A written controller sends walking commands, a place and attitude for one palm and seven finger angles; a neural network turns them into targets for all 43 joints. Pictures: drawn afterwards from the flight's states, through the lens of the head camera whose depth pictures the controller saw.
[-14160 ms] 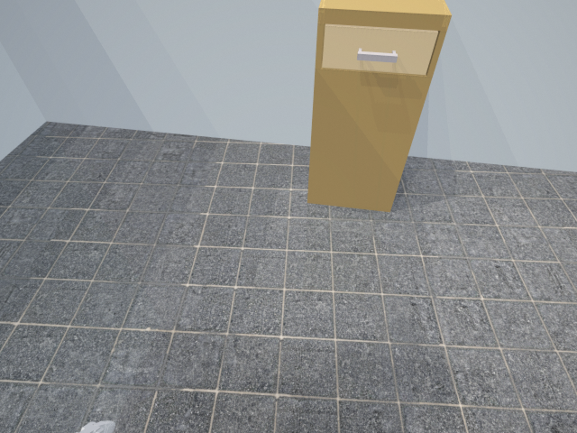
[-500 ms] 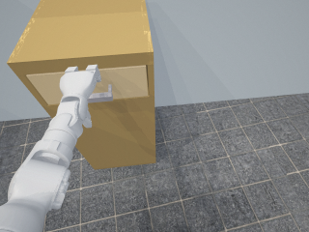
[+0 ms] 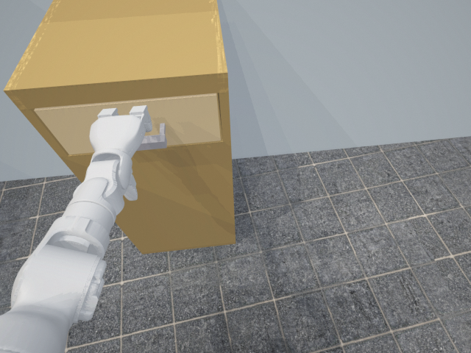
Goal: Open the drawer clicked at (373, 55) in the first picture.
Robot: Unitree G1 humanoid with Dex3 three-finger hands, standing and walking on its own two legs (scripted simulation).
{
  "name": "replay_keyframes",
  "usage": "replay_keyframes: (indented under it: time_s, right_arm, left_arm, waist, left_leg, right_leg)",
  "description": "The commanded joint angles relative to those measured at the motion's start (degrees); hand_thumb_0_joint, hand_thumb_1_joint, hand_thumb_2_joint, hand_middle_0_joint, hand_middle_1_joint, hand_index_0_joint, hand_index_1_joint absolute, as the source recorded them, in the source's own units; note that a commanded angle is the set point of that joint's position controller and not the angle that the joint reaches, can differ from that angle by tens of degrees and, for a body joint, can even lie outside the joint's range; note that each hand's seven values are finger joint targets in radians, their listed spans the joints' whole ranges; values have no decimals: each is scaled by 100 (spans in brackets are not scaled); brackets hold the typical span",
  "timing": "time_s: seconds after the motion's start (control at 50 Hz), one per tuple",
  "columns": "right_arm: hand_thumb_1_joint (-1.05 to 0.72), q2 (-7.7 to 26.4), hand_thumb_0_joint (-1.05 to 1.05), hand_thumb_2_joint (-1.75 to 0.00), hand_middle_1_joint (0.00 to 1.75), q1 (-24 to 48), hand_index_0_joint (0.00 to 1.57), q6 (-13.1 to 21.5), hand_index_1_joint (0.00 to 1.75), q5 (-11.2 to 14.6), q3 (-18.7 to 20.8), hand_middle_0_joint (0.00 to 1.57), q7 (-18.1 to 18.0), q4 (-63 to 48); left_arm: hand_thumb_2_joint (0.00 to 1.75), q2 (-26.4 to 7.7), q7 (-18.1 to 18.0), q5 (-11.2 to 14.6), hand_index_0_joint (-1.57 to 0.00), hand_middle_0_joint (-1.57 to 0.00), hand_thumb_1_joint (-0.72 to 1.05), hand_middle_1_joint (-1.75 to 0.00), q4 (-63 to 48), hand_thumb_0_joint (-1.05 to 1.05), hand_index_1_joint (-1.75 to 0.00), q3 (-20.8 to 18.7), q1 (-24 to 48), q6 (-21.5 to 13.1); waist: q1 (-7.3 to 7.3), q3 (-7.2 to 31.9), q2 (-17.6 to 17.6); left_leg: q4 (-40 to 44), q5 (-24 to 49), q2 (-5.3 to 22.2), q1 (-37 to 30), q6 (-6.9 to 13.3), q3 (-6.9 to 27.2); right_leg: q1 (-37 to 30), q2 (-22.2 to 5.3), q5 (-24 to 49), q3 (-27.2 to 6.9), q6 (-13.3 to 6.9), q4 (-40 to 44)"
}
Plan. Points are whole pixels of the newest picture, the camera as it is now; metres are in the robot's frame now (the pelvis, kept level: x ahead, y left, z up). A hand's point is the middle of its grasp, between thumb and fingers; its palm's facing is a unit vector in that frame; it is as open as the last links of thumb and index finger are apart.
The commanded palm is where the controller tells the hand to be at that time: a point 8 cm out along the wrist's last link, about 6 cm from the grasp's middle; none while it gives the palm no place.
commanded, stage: lower the fingers behind the handle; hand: left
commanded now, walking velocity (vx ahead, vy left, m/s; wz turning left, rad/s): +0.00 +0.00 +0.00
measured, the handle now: (136, 136) +0.55 +0.20 +0.01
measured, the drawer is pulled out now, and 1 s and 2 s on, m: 0.00 0.00 0.00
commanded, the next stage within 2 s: close the thumb around the handle in 1.28 s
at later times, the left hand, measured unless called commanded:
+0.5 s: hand (134, 158) +0.48 +0.19 +0.03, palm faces -0.02 -0.02 -1.00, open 13.8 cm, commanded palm +0.45 +0.19 +0.07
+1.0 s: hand (133, 159) +0.48 +0.19 +0.02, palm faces +0.00 +0.00 -1.00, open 14.1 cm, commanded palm +0.45 +0.19 +0.04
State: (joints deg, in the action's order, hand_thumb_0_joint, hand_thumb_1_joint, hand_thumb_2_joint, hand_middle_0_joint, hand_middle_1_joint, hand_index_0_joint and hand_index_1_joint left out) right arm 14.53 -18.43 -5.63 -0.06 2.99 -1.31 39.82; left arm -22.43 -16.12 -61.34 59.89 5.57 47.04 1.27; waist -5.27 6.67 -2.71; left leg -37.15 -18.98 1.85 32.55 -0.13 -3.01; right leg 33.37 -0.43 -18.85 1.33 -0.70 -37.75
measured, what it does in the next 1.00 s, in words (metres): stands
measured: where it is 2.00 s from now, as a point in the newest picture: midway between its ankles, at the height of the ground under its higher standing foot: outside the picture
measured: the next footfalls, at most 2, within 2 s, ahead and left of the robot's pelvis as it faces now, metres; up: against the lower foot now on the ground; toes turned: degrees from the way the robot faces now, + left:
none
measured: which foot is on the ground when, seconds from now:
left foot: down 0.00-1.00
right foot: down 0.00-1.00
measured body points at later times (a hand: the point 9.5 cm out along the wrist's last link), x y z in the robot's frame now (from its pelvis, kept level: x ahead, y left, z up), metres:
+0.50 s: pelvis +0.00 +0.00 -0.01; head +0.08 -0.01 +0.44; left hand +0.47 +0.18 +0.08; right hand +0.01 -0.27 -0.14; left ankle -0.02 +0.12 -0.72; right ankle -0.01 -0.11 -0.72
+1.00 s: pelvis -0.02 +0.01 -0.02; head +0.07 +0.01 +0.42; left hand +0.47 +0.19 +0.07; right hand -0.01 -0.26 -0.15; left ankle -0.02 +0.12 -0.72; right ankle -0.01 -0.11 -0.72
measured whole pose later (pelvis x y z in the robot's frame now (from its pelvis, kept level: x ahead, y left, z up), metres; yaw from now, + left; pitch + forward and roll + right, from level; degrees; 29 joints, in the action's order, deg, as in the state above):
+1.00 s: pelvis -0.02 +0.01 -0.02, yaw -1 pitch +19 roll -1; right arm 14.7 -20.5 -4.2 -0.5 2.6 -0.9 40.0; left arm -22.6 -22.2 -62.4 65.1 5.9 52.0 4.9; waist -7.3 8.9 -2.3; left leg -46.7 -21.6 2.2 44.4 1.0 -3.6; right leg 44.7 -0.3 -20.0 0.4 0.3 -45.4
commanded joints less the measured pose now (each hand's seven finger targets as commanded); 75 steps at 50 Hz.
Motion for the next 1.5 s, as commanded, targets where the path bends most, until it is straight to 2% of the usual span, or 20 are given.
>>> replay_keyframes:
  time_s: [0.0, 0.04, 0.1, 0.16, 0.26, 0.3, 0.34, 0.54, 0.6, 0.78, 0.92, 0.98, 1.06, 1.1, 1.16, 1.22, 1.28, 1.36, 1.4, 1.48]
  right_arm:
    - [-90, 790, 0, -90, 30, -608, 20, 183, 30, -21, 346, 20, -42, -309]
    - [-90, 794, 0, -90, 30, -657, 20, 205, 30, -28, 365, 20, -17, -297]
    - [-90, 820, 0, -90, 30, -681, 20, 208, 30, -21, 359, 20, -10, -223]
    - [-90, 828, 0, -90, 30, -725, 20, 212, 30, -40, 381, 20, 1, -208]
    - [-90, 834, 0, -90, 30, -734, 20, 225, 30, -33, 382, 20, 1, -211]
    - [-90, 831, 0, -90, 30, -727, 20, 246, 30, -44, 384, 20, 1, -208]
    - [-90, 842, 0, -90, 30, -777, 20, 243, 30, -54, 389, 20, 5, -183]
    - [-90, 844, 0, -90, 30, -718, 20, 226, 30, -36, 339, 20, 21, -236]
    - [-90, 879, 0, -90, 30, -709, 20, 238, 30, -17, 300, 20, -5, -232]
    - [-90, 899, 0, -90, 30, -811, 20, 246, 30, -31, 273, 20, -19, -263]
    - [-90, 890, 0, -90, 30, -897, 20, 239, 30, -35, 290, 20, -18, -315]
    - [-90, 903, 0, -90, 30, -924, 20, 243, 30, -28, 273, 20, -41, -329]
    - [-90, 906, 0, -90, 30, -979, 20, 269, 30, -28, 279, 20, -42, -289]
    - [-90, 897, 0, -90, 30, -1004, 20, 296, 30, -41, 281, 20, -45, -279]
    - [-90, 876, 0, -90, 30, -1023, 20, 322, 30, -70, 313, 20, -15, -240]
    - [-90, 900, 0, -90, 30, -1044, 20, 318, 30, -91, 320, 20, -13, -196]
    - [-90, 875, 0, -90, 30, -1058, 20, 338, 30, -112, 347, 20, 15, -144]
    - [-90, 881, 0, -90, 30, -1088, 20, 315, 30, -140, 374, 20, 49, -92]
    - [-90, 861, 0, -90, 30, -1053, 20, 297, 30, -137, 384, 20, 64, -78]
    - [-90, 871, 0, -90, 30, -1008, 20, 248, 30, -134, 358, 20, 63, -67]
  left_arm:
    - [30, -1192, -461, -100, -30, -30, -50, -120, -1124, 0, -120, -267, 2821, -124]
    - [30, -1226, -522, -61, -30, -30, -50, -120, -1043, 0, -120, -347, 2738, -113]
    - [30, -1213, -599, -93, -30, -30, -50, -120, -885, 0, -120, -296, 2823, 10]
    - [30, -1313, -634, -109, -30, -30, -50, -120, -904, 0, -120, -419, 2763, 28]
    - [30, -1408, -673, -124, -30, -30, -50, -120, -713, 0, -120, -550, 2446, 57]
    - [30, -1230, -701, -152, -30, -30, -50, -120, -810, 0, -120, -386, 2545, 47]
    - [30, -1421, -734, -135, -30, -30, -50, -120, -763, 0, -120, -564, 2468, 29]
    - [30, -1228, -725, -140, -30, -30, -50, -120, -262, 0, -120, -449, 1858, 177]
    - [30, -1312, -746, -182, -30, -30, -50, -120, -68, 0, -120, -415, 2006, 267]
    - [30, -1202, -664, -197, -30, -30, -50, -120, 292, 0, -120, -269, 2011, 461]
    - [30, -830, -519, -129, -30, -30, -50, -120, 148, 0, -120, -10, 2191, 420]
    - [30, -1056, -511, -102, -30, -30, -50, -120, 141, 0, -120, -166, 2113, 409]
    - [30, -902, -511, -115, -30, -30, -50, -120, 204, 0, -120, -49, 2205, 390]
    - [30, -1019, -530, -101, -30, -30, -50, -120, -13, 0, -120, -142, 2370, 311]
    - [30, -846, -566, -76, -30, -30, -50, -120, -173, 0, -120, -63, 2461, 194]
    - [30, -1121, -667, -100, -30, -30, -50, -120, -161, 0, -120, -322, 2433, 141]
    - [30, -1003, -796, -165, -30, -30, -50, -120, -333, 0, -120, -228, 2581, 125]
    - [30, -1125, -891, -152, -30, -30, -50, -120, -483, 0, -120, -391, 2567, 122]
    - [35, -949, -910, -155, -31, -31, -39, -121, -439, 0, -121, -282, 2450, 181]
    - [44, -1157, -931, -128, -32, -32, -16, -124, -344, 0, -124, -445, 2297, 270]
  waist:
    - [-160, 2232, 142]
    - [-134, 2399, 156]
    - [-197, 2225, 203]
    - [-142, 2502, 127]
    - [-86, 2366, 278]
    - [-147, 2351, 154]
    - [-104, 2489, 208]
    - [-66, 2102, 364]
    - [-154, 1796, 445]
    - [-224, 1909, 387]
    - [-323, 1909, 289]
    - [-272, 2038, 362]
    - [-340, 1928, 339]
    - [-303, 2130, 250]
    - [-324, 2248, 40]
    - [-298, 2317, 207]
    - [-311, 2469, -83]
    - [-266, 2767, -31]
    - [-284, 2662, -59]
    - [-229, 2560, 77]
  left_leg:
    - [26, 2019, -310, -1028, 264, 10]
    - [-24, 2064, -331, -965, 274, -7]
    - [-34, 1947, -325, -766, 266, -20]
    - [-93, 2084, -325, -818, 276, -26]
    - [-105, 1989, -327, -593, 272, -38]
    - [-128, 1979, -309, -656, 271, -33]
    - [-165, 2032, -318, -624, 276, -44]
    - [-179, 1785, -315, -311, 255, -78]
    - [-190, 1449, -304, -137, 260, -60]
    - [-419, 1374, -290, 36, 256, -46]
    - [-510, 1282, -225, 1, 243, 54]
    - [-534, 1203, -233, 76, 256, 53]
    - [-533, 1108, -202, 48, 255, 120]
    - [-570, 1164, -205, 23, 261, 121]
    - [-613, 1311, -172, -165, 245, 175]
    - [-654, 1390, -186, -66, 251, 190]
    - [-694, 1620, -169, -265, 229, 206]
    - [-748, 2008, -174, -400, 226, 211]
    - [-752, 2128, -160, -470, 211, 201]
    - [-690, 2096, -206, -292, 232, 131]
  right_leg:
    - [-926, 262, 2093, -64, -83, 273]
    - [-1041, 266, 2198, -85, -76, 242]
    - [-945, 263, 2179, -76, -60, 231]
    - [-1018, 274, 2294, -91, -74, 171]
    - [-1042, 279, 2266, -82, -64, 140]
    - [-874, 285, 2184, -75, -67, 136]
    - [-1009, 281, 2299, -97, -63, 101]
    - [-801, 274, 2090, -50, -61, 67]
    - [-489, 278, 1679, -35, -56, 91]
    - [-161, 281, 1539, -24, -57, -98]
    - [196, 312, 1257, 57, -86, -221]
    - [104, 309, 1221, 31, -68, -249]
    - [342, 327, 1013, 69, -82, -253]
    - [262, 326, 1078, 38, -84, -287]
    - [396, 338, 1098, 66, -99, -334]
    - [274, 342, 1204, 59, -99, -351]
    - [377, 351, 1320, 68, -107, -401]
    - [142, 357, 1704, 58, -99, -440]
    - [206, 363, 1746, 82, -93, -418]
    - [-99, 347, 1956, 52, -83, -369]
